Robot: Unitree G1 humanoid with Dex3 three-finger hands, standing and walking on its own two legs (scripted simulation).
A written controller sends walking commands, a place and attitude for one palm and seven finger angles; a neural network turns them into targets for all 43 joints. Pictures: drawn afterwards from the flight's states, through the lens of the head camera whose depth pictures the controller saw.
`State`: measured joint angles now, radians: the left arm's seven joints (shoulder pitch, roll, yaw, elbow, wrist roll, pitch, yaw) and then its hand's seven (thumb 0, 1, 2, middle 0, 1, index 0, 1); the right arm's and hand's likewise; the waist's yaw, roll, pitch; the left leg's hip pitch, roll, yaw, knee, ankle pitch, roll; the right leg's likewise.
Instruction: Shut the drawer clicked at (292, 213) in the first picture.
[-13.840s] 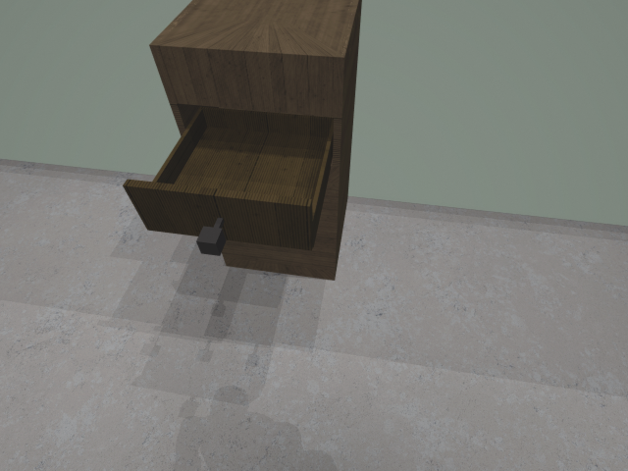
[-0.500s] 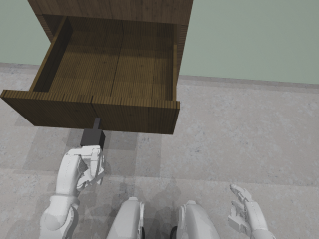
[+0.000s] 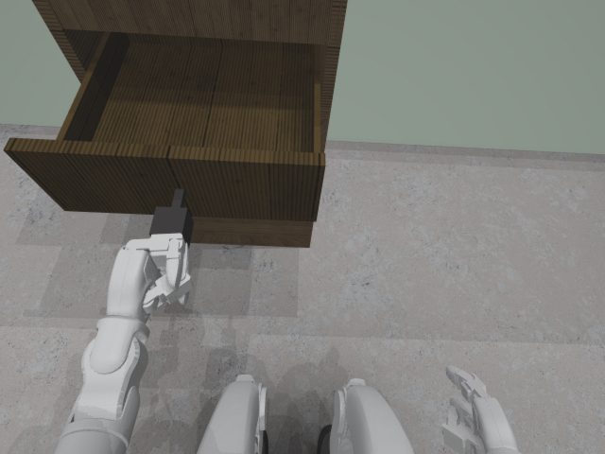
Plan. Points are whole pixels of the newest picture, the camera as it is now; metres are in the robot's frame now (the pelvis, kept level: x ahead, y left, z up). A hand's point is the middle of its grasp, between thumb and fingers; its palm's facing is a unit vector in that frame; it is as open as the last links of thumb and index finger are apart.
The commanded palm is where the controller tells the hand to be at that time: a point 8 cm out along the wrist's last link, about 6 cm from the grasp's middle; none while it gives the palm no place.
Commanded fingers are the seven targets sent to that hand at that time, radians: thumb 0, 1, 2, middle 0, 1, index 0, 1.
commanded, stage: push the drawer shut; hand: left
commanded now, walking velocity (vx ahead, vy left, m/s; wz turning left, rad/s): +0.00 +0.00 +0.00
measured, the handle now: (175, 215) +0.42 +0.19 +0.02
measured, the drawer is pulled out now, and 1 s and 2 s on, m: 0.23 0.10 0.00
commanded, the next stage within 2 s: none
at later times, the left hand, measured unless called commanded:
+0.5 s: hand (196, 226) +0.40 +0.16 +0.01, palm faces -0.03 -1.00 -0.05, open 3.4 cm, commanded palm +0.39 +0.20 +0.02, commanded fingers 0.00 0.90 0.90 -1.40 -1.60 -1.40 -1.60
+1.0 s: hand (206, 188) +0.46 +0.15 +0.01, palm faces +0.01 -1.00 -0.06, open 3.4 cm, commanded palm +0.45 +0.20 +0.02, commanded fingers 0.00 0.90 0.90 -1.40 -1.60 -1.40 -1.60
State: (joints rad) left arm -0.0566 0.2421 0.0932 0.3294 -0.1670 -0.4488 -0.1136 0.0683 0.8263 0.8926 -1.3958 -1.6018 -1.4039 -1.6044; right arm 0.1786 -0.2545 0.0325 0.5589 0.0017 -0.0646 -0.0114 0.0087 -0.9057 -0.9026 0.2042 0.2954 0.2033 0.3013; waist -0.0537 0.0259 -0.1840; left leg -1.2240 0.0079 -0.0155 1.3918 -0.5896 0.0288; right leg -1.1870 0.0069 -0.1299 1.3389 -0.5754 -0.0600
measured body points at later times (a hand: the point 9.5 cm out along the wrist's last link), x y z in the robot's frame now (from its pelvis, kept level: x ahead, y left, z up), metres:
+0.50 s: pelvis +0.00 +0.01 +0.00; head +0.14 +0.03 +0.43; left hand +0.40 +0.21 +0.02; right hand +0.12 -0.24 -0.11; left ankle +0.03 +0.10 -0.60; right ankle +0.03 -0.09 -0.60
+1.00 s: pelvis +0.00 +0.01 +0.00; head +0.15 +0.02 +0.42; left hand +0.46 +0.21 +0.02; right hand +0.08 -0.25 -0.12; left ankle +0.03 +0.10 -0.60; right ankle +0.03 -0.09 -0.60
